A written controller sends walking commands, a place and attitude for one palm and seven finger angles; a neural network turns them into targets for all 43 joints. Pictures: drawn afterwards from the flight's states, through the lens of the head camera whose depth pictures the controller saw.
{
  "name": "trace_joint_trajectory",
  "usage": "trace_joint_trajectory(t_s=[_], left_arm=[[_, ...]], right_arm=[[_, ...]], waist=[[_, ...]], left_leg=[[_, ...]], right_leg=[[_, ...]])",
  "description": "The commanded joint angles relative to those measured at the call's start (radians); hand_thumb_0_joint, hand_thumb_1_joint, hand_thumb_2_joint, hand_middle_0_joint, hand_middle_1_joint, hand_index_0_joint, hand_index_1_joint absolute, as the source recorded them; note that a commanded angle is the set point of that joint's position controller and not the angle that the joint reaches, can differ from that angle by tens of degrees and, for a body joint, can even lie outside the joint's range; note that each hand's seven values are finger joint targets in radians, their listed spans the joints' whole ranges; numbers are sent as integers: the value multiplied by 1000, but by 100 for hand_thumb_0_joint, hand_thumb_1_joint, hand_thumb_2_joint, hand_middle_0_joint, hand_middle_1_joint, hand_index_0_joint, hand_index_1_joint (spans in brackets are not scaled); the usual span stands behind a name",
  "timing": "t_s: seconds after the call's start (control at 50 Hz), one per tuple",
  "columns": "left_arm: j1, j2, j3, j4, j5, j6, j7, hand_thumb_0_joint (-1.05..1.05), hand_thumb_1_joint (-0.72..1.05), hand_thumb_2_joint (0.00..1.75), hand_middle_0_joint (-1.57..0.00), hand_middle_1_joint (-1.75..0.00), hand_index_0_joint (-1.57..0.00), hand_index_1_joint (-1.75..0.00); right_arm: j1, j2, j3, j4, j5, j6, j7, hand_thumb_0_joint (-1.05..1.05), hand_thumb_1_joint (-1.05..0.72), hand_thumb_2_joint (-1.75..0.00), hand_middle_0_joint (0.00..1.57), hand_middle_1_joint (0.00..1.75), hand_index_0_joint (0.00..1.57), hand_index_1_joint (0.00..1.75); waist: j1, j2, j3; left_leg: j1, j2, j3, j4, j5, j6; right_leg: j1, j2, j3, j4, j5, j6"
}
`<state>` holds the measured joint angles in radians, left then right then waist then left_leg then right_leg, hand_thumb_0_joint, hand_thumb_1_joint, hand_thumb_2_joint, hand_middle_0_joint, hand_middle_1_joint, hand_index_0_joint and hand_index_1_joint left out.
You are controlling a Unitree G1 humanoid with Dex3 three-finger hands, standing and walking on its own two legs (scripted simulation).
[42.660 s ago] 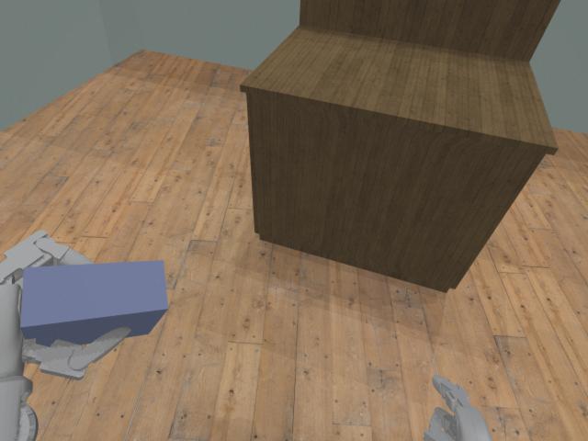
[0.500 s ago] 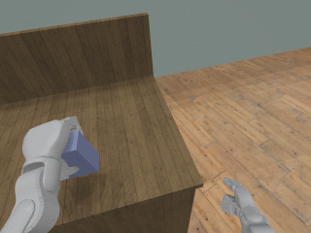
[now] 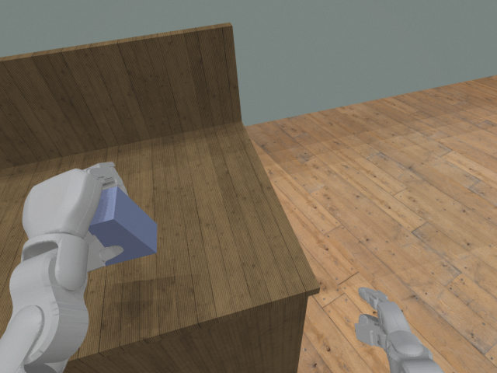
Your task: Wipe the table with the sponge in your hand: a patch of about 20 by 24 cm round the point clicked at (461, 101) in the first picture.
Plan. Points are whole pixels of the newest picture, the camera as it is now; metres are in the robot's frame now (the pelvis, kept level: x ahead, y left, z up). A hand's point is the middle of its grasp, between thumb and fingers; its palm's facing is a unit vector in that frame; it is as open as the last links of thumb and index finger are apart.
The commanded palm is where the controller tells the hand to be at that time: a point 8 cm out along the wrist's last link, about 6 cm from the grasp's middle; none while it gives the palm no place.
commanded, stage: lift the sponge slowly off the table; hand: left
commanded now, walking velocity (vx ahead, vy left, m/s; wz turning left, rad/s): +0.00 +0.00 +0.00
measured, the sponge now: (109, 236) +0.24 +0.26 +0.13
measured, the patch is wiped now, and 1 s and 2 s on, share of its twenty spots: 1.00 1.00 1.00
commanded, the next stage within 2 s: bring the sponge back beside the body in 0.10 s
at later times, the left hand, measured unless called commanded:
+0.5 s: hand (99, 231) +0.22 +0.25 +0.17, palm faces +0.17 -0.11 -0.98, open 9.3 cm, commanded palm +0.18 +0.26 +0.24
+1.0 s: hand (78, 244) +0.20 +0.27 +0.17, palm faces +0.19 -0.11 -0.98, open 9.3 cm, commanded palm +0.15 +0.27 +0.23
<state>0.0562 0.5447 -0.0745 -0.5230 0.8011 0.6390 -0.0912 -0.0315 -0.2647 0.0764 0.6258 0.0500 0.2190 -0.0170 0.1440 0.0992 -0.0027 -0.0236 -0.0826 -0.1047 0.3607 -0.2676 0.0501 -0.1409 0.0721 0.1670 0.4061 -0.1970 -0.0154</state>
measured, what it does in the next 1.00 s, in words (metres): stands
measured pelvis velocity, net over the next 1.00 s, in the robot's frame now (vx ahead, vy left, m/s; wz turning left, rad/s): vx -0.01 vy -0.01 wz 0.01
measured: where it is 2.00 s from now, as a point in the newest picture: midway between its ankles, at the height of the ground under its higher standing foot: outside the picture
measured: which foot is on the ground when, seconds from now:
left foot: down 0.00-1.00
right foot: down 0.00-1.00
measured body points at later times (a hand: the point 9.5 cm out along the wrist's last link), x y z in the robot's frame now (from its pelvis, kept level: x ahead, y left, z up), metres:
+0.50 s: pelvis -0.01 -0.02 +0.00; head -0.03 -0.08 +0.44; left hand +0.21 +0.25 +0.22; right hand +0.25 -0.21 -0.09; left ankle -0.05 +0.10 -0.74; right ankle +0.02 -0.12 -0.74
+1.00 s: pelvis -0.01 -0.01 +0.00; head -0.03 -0.06 +0.44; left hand +0.19 +0.27 +0.22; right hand +0.26 -0.19 -0.08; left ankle -0.05 +0.10 -0.74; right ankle +0.02 -0.12 -0.74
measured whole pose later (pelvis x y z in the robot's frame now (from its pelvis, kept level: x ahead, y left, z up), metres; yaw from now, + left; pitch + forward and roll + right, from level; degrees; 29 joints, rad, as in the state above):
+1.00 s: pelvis -0.01 -0.01 +0.00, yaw +0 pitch -4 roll +0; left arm 0.16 0.60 0.00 -0.49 0.80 0.55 -0.11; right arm -0.02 -0.27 0.08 0.63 0.04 0.18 -0.05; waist 0.15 0.11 -0.01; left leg -0.06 -0.08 -0.11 0.41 -0.28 0.03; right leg -0.17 0.08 0.15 0.46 -0.21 -0.03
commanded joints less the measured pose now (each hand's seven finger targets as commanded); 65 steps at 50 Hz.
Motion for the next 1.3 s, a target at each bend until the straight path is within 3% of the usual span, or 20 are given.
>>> trace_joint_trajectory(t_s=[0.0,0.1,0.12,0.34,0.46,0.52,0.56,0.74,0.82,0.88,0.92,0.96,1.02,1.04,1.06,1.12,1.14,1.16,1.22,1.28], left_arm=[[-258,211,149,-167,45,-22,37,0,10,130,-120,-160,-120,-160],[-245,218,162,-90,35,-14,28,0,10,130,-120,-160,-120,-160],[-237,258,201,-95,39,-9,30,0,10,130,-120,-160,-120,-160],[-304,272,187,-124,57,-52,10,0,10,130,-120,-160,-120,-160],[-242,302,217,-33,57,-70,2,0,10,130,-120,-160,-120,-160],[-243,316,229,-41,59,-71,-1,0,10,130,-120,-160,-120,-160],[-231,315,229,-19,55,-80,-4,0,10,130,-120,-160,-120,-160],[-180,287,222,-170,53,-113,-2,0,10,130,-120,-160,-120,-160],[-120,305,259,-157,55,-109,18,0,10,130,-120,-160,-120,-160],[-103,282,243,-123,43,-105,27,0,10,130,-120,-160,-120,-160],[-99,273,238,-135,41,-91,26,0,10,130,-120,-160,-120,-160],[-94,256,217,-123,34,-88,23,0,10,130,-120,-160,-120,-160],[-82,245,211,-184,32,-79,16,0,10,130,-120,-160,-120,-160],[-92,248,211,-191,33,-85,20,0,10,130,-120,-160,-120,-160],[-63,248,211,-161,35,-84,19,0,10,130,-120,-160,-120,-160],[-64,272,236,-236,43,-86,28,0,10,130,-120,-160,-120,-160],[-93,272,234,-246,50,-93,35,0,10,130,-120,-160,-120,-160],[-59,269,234,-194,51,-92,38,0,10,130,-120,-160,-120,-160],[-49,288,260,-229,55,-87,47,0,10,130,-120,-160,-120,-160],[-26,258,233,-189,45,-85,46,0,10,130,-120,-160,-120,-160]], right_arm=[[-243,-87,-36,-183,-4,-55,-7,0,-90,-90,20,30,20,30],[-243,-89,-27,-187,-1,-39,-12,0,-90,-90,20,30,20,30],[-256,-94,-28,-192,5,-42,-11,0,-90,-90,20,30,20,30],[-242,-87,-27,-192,-5,-87,-33,0,-90,-90,20,30,20,30],[-226,-89,-30,-175,-9,-93,-46,0,-90,-90,20,30,20,30],[-246,-97,-34,-178,-5,-98,-48,0,-90,-90,20,30,20,30],[-229,-91,-30,-176,-8,-96,-48,0,-90,-90,20,30,20,30],[-231,-83,-33,-191,-15,-118,-43,0,-90,-90,20,30,20,30],[-243,-92,-38,-186,-15,-110,-42,0,-90,-90,20,30,20,30],[-225,-88,-34,-184,-16,-94,-38,0,-90,-90,20,30,20,30],[-251,-91,-35,-189,-8,-97,-37,0,-90,-90,20,30,20,30],[-230,-88,-33,-182,-11,-93,-37,0,-90,-90,20,30,20,30],[-260,-92,-34,-197,-6,-101,-37,0,-90,-90,20,30,20,30],[-233,-88,-33,-193,-11,-103,-37,0,-90,-90,20,30,20,30],[-228,-87,-32,-187,-15,-101,-41,0,-90,-90,20,30,20,30],[-258,-96,-33,-203,-12,-102,-40,0,-90,-90,20,30,20,30],[-233,-90,-31,-199,-17,-102,-40,0,-90,-90,20,30,20,30],[-226,-86,-30,-187,-22,-99,-41,0,-90,-90,20,30,20,30],[-252,-98,-32,-197,-16,-94,-38,0,-90,-90,20,30,20,30],[-227,-93,-33,-184,-16,-82,-33,0,-90,-90,20,30,20,30]], waist=[[0,-27,-192],[3,-87,-154],[6,-68,-165],[-3,-34,-243],[1,-96,-168],[1,-71,-169],[4,-89,-183],[2,-28,-232],[9,-41,-173],[8,-78,-146],[7,-51,-137],[4,-53,-141],[3,-20,-156],[2,-33,-191],[3,-46,-169],[9,-6,-177],[7,-15,-201],[8,-20,-157],[16,6,-154],[8,-18,-121]], left_leg=[[-119,50,9,-54,345,-16],[-152,47,23,-52,267,-10],[-158,48,17,-49,245,-9],[-140,17,23,-10,240,5],[-165,18,23,-4,208,5],[-163,17,18,0,183,3],[-167,15,24,3,201,3],[-139,15,17,9,252,3],[-144,24,7,0,248,-2],[-155,28,15,-11,244,-7],[-148,31,10,-14,231,-7],[-147,32,17,-19,238,-7],[-135,38,8,-25,238,-5],[-133,33,14,-17,256,-2],[-134,35,14,-22,260,-3],[-135,46,1,-33,242,-3],[-132,42,6,-27,269,-4],[-140,43,6,-33,261,-7],[-147,51,-6,-42,253,-9],[-144,52,0,-48,270,-17]], right_leg=[[199,-17,-20,5,231,-69],[165,-26,-11,-6,162,-61],[160,-15,23,-4,141,-66],[187,-32,6,7,147,-53],[146,-37,16,-6,108,-47],[120,-26,48,-19,77,-50],[150,-40,19,-1,99,-46],[178,-34,4,21,170,-49],[141,-17,36,4,155,-59],[144,-31,8,3,143,-54],[120,-17,32,-5,124,-59],[135,-29,-3,2,128,-53],[133,-14,10,2,136,-56],[164,-28,-14,13,151,-51],[158,-27,-17,9,151,-51],[162,-9,8,10,137,-59],[186,-23,-18,20,152,-57],[167,-21,-18,11,137,-59],[171,-4,12,11,139,-67],[160,-17,-17,4,136,-64]])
